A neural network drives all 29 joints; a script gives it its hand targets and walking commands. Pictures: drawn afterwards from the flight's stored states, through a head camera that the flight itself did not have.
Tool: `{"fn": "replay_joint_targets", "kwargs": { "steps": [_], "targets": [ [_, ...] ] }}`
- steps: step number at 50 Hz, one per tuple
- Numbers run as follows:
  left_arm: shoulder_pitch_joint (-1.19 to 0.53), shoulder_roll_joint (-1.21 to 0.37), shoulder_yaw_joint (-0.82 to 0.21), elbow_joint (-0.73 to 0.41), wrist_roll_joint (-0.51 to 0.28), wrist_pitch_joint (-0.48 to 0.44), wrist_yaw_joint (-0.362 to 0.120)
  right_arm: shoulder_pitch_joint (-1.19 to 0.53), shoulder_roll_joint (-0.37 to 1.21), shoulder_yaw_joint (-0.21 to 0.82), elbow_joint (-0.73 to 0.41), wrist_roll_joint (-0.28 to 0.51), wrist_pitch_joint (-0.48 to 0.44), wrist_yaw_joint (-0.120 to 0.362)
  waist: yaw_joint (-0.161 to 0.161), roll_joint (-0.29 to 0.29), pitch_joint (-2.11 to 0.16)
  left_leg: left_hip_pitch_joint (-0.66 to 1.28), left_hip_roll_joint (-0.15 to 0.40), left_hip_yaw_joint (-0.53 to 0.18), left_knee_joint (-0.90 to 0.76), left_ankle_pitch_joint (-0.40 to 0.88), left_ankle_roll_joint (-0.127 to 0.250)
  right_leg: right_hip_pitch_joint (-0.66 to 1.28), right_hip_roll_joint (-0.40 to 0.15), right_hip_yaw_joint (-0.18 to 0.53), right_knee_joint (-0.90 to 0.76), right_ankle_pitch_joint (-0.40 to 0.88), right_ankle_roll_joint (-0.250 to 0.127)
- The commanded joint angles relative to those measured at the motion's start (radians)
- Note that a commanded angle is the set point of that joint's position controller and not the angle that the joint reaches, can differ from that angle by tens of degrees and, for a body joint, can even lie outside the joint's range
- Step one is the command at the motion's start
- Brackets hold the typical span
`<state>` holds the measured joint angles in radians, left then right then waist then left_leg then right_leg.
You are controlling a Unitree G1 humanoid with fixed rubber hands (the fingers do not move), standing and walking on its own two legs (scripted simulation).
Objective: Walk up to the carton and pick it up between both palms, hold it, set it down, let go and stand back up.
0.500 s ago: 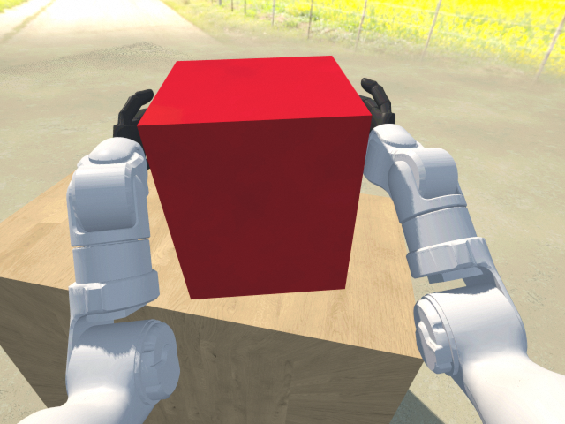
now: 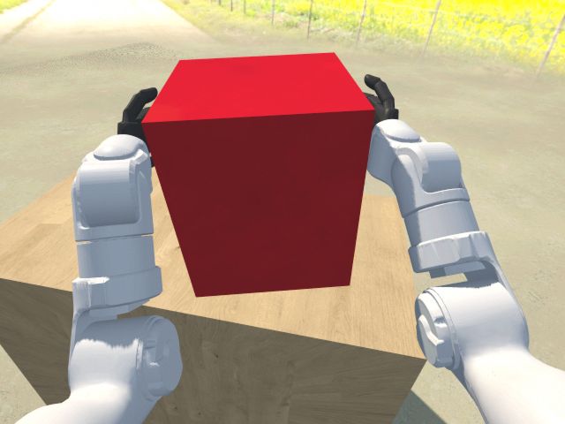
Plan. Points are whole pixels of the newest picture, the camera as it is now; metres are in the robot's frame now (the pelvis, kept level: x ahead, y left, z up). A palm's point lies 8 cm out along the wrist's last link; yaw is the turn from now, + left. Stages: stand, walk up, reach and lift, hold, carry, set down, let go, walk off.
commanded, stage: hold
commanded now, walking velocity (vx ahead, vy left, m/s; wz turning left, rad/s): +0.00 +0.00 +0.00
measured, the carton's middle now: (265, 174) +0.38 +0.00 +0.25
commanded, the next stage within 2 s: none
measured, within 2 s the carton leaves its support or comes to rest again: neither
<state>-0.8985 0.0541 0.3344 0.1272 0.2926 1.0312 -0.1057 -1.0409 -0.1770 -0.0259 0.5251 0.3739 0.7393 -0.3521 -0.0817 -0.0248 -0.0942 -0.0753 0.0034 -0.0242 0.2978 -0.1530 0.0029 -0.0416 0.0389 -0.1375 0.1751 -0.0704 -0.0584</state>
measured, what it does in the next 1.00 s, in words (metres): stands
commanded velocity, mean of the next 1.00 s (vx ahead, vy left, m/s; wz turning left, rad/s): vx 0.00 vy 0.00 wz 0.00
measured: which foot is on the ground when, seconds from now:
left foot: down 0.00-1.00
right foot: down 0.00-1.00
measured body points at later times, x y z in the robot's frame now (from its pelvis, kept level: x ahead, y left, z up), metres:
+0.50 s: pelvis +0.00 +0.00 +0.00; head -0.06 +0.02 +0.45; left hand +0.38 +0.16 +0.29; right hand +0.39 -0.15 +0.31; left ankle +0.01 +0.12 -0.75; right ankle +0.03 -0.08 -0.75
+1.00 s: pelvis +0.00 +0.00 +0.00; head -0.06 +0.02 +0.45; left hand +0.38 +0.16 +0.29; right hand +0.38 -0.15 +0.31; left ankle +0.01 +0.12 -0.75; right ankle +0.03 -0.08 -0.75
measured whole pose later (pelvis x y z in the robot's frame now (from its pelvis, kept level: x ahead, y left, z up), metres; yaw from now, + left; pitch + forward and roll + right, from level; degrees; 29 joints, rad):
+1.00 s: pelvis +0.00 +0.00 +0.00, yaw +0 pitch -4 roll -1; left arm -0.90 0.06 0.32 0.12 0.27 1.01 -0.09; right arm -1.03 -0.18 -0.02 0.51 0.37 0.71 -0.35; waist -0.08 -0.03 -0.09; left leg -0.09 0.01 -0.02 0.31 -0.15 0.00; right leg -0.05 0.05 -0.14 0.18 -0.07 -0.06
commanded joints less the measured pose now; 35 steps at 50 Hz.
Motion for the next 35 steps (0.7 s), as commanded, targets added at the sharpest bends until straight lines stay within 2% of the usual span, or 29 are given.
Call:
{"fn": "replay_joint_targets", "kwargs": {
  "steps": [1, 2, 4, 5, 6, 7, 9, 10, 11, 12, 13, 14, 16, 17, 18, 20, 21, 22, 23, 25, 26, 28, 29, 31, 32, 33, 35],
  "targets": [
    [-0.786, -0.416, -0.368, -0.2, -0.231, -0.083, -0.147, -0.719, 0.393, 0.146, -0.25, 0.113, -0.054, 0.1, -0.014, 0.082, -0.417, -0.047, -0.027, -0.015, -0.042, 0.204, -0.009, 0.252, -0.006, 0.098, 0.037, 0.149, 0.05],
    [-0.786, -0.402, -0.36, -0.193, -0.224, -0.082, -0.144, -0.718, 0.389, 0.151, -0.226, 0.109, -0.053, 0.098, -0.009, 0.073, -0.433, -0.03, -0.028, -0.014, -0.038, 0.219, -0.007, 0.239, -0.013, 0.1, 0.033, 0.163, 0.047],
    [-0.768, -0.406, -0.379, -0.235, -0.225, -0.076, -0.143, -0.694, 0.381, 0.156, -0.242, 0.127, -0.051, 0.097, -0.01, 0.09, -0.446, 0.005, -0.031, -0.013, -0.021, 0.265, -0.015, 0.253, -0.002, 0.097, 0.032, 0.198, 0.044],
    [-0.764, -0.403, -0.369, -0.234, -0.224, -0.074, -0.143, -0.703, 0.384, 0.172, -0.26, 0.131, -0.05, 0.097, 0.004, 0.07, -0.449, 0.011, -0.03, -0.011, -0.018, 0.263, -0.017, 0.265, -0.002, 0.093, 0.031, 0.199, 0.046],
    [-0.751, -0.409, -0.371, -0.217, -0.232, -0.071, -0.146, -0.686, 0.394, 0.169, -0.257, 0.128, -0.048, 0.096, -0.005, 0.062, -0.449, 0.019, -0.03, -0.008, -0.021, 0.275, -0.017, 0.27, -0.002, 0.096, 0.025, 0.216, 0.048],
    [-0.734, -0.408, -0.375, -0.23, -0.232, -0.067, -0.148, -0.68, 0.393, 0.183, -0.289, 0.138, -0.046, 0.092, 0.002, 0.046, -0.453, 0.013, -0.035, -0.013, -0.02, 0.294, -0.014, 0.285, -0.007, 0.098, 0.024, 0.23, 0.046],
    [-0.698, -0.409, -0.366, -0.223, -0.225, -0.057, -0.152, -0.667, 0.362, 0.177, -0.291, 0.136, -0.043, 0.085, 0.004, 0.07, -0.432, 0.003, -0.031, -0.019, -0.023, 0.275, -0.02, 0.281, -0.01, 0.103, 0.021, 0.216, 0.043],
    [-0.684, -0.394, -0.356, -0.199, -0.217, -0.053, -0.157, -0.65, 0.362, 0.18, -0.286, 0.135, -0.041, 0.082, 0.005, 0.055, -0.378, -0.012, -0.032, -0.015, -0.028, 0.264, -0.01, 0.278, -0.013, 0.1, 0.019, 0.219, 0.053],
    [-0.689, -0.384, -0.346, -0.196, -0.205, -0.049, -0.161, -0.643, 0.363, 0.175, -0.26, 0.129, -0.035, 0.085, 0.007, 0.068, -0.347, -0.032, -0.032, -0.014, -0.038, 0.238, -0.012, 0.271, -0.014, 0.1, 0.024, 0.204, 0.051],
    [-0.68, -0.378, -0.331, -0.175, -0.198, -0.046, -0.166, -0.642, 0.361, 0.164, -0.233, 0.121, -0.034, 0.087, 0.004, 0.042, -0.344, -0.027, -0.034, -0.013, -0.043, 0.214, -0.01, 0.27, -0.016, 0.098, 0.014, 0.205, 0.052],
    [-0.691, -0.375, -0.326, -0.172, -0.196, -0.045, -0.166, -0.643, 0.365, 0.173, -0.217, 0.126, -0.033, 0.087, 0.008, 0.039, -0.351, -0.019, -0.037, -0.011, -0.053, 0.183, -0.01, 0.272, -0.022, 0.099, 0.015, 0.17, 0.052],
    [-0.688, -0.371, -0.319, -0.159, -0.191, -0.048, -0.168, -0.657, 0.366, 0.163, -0.231, 0.125, -0.035, 0.087, 0.0, 0.016, -0.359, -0.03, -0.036, -0.018, -0.056, 0.17, -0.002, 0.262, -0.026, 0.104, 0.014, 0.152, 0.056],
    [-0.743, -0.387, -0.337, -0.175, -0.211, -0.061, -0.166, -0.701, 0.39, 0.168, -0.264, 0.125, -0.046, 0.089, 0.012, 0.038, -0.368, -0.076, -0.035, -0.013, -0.056, 0.143, 0.001, 0.261, -0.027, 0.096, 0.027, 0.121, 0.056],
    [-0.772, -0.393, -0.35, -0.191, -0.231, -0.074, -0.161, -0.73, 0.394, 0.162, -0.285, 0.12, -0.054, 0.092, 0.008, 0.044, -0.409, -0.081, -0.036, -0.005, -0.048, 0.158, 0.003, 0.27, -0.027, 0.1, 0.031, 0.133, 0.056],
    [-0.796, -0.399, -0.376, -0.208, -0.238, -0.078, -0.151, -0.735, 0.404, 0.158, -0.286, 0.125, -0.056, 0.091, -0.014, 0.065, -0.426, -0.062, -0.031, -0.006, -0.046, 0.182, 0.002, 0.248, -0.022, 0.105, 0.04, 0.148, 0.053],
    [-0.774, -0.397, -0.359, -0.204, -0.233, -0.08, -0.147, -0.718, 0.38, 0.157, -0.271, 0.121, -0.056, 0.091, -0.003, 0.073, -0.43, -0.026, -0.033, -0.008, -0.035, 0.204, 0.001, 0.257, -0.014, 0.097, 0.042, 0.169, 0.055],
    [-0.757, -0.385, -0.342, -0.177, -0.22, -0.075, -0.149, -0.706, 0.372, 0.148, -0.253, 0.112, -0.047, 0.092, -0.013, 0.057, -0.423, -0.013, -0.035, -0.006, -0.033, 0.19, 0.0, 0.263, -0.014, 0.094, 0.034, 0.159, 0.06],
    [-0.741, -0.374, -0.329, -0.152, -0.214, -0.068, -0.153, -0.691, 0.36, 0.148, -0.227, 0.108, -0.038, 0.088, 0.001, 0.052, -0.392, -0.012, -0.035, -0.009, -0.032, 0.189, -0.004, 0.252, -0.017, 0.093, 0.028, 0.152, 0.057],
    [-0.732, -0.368, -0.322, -0.123, -0.212, -0.068, -0.16, -0.686, 0.362, 0.149, -0.204, 0.107, -0.036, 0.087, -0.003, 0.045, -0.384, -0.017, -0.038, -0.008, -0.029, 0.181, -0.004, 0.249, -0.02, 0.1, 0.022, 0.149, 0.061],
    [-0.752, -0.376, -0.336, -0.138, -0.209, -0.071, -0.161, -0.686, 0.375, 0.158, -0.192, 0.113, -0.035, 0.084, 0.001, 0.052, -0.386, -0.051, -0.037, -0.013, -0.035, 0.156, -0.011, 0.236, -0.015, 0.095, 0.028, 0.106, 0.051],
    [-0.752, -0.378, -0.329, -0.121, -0.213, -0.074, -0.165, -0.698, 0.386, 0.158, -0.219, 0.111, -0.04, 0.084, 0.0, 0.04, -0.409, -0.064, -0.037, -0.009, -0.04, 0.156, -0.001, 0.248, -0.019, 0.095, 0.017, 0.113, 0.06],
    [-0.762, -0.397, -0.346, -0.151, -0.228, -0.086, -0.16, -0.692, 0.389, 0.158, -0.227, 0.117, -0.044, 0.082, -0.008, 0.059, -0.427, -0.038, -0.035, -0.017, -0.037, 0.207, -0.012, 0.263, -0.018, 0.095, 0.027, 0.168, 0.054],
    [-0.755, -0.402, -0.352, -0.187, -0.233, -0.093, -0.161, -0.683, 0.397, 0.161, -0.259, 0.118, -0.05, 0.083, 0.001, 0.063, -0.468, -0.004, -0.036, -0.011, -0.029, 0.245, -0.01, 0.282, -0.018, 0.097, 0.027, 0.2, 0.056],
    [-0.729, -0.399, -0.368, -0.217, -0.241, -0.091, -0.164, -0.658, 0.396, 0.174, -0.287, 0.122, -0.049, 0.078, -0.02, 0.067, -0.502, 0.03, -0.043, -0.015, -0.017, 0.308, -0.012, 0.295, -0.016, 0.108, 0.029, 0.27, 0.059],
    [-0.71, -0.4, -0.371, -0.241, -0.235, -0.085, -0.164, -0.653, 0.39, 0.173, -0.302, 0.126, -0.049, 0.072, -0.015, 0.07, -0.498, 0.043, -0.044, -0.019, -0.013, 0.339, -0.021, 0.294, -0.016, 0.1, 0.021, 0.285, 0.054],
    [-0.719, -0.393, -0.372, -0.257, -0.226, -0.075, -0.164, -0.661, 0.389, 0.186, -0.328, 0.138, -0.047, 0.068, -0.016, 0.061, -0.471, 0.034, -0.042, -0.018, -0.012, 0.308, -0.017, 0.273, -0.016, 0.1, 0.025, 0.244, 0.052],
    [-0.723, -0.388, -0.366, -0.229, -0.214, -0.061, -0.16, -0.679, 0.364, 0.163, -0.282, 0.133, -0.04, 0.073, -0.015, 0.092, -0.41, 0.006, -0.029, -0.02, -0.025, 0.256, -0.024, 0.244, -0.005, 0.089, 0.027, 0.184, 0.05]
  ]
}}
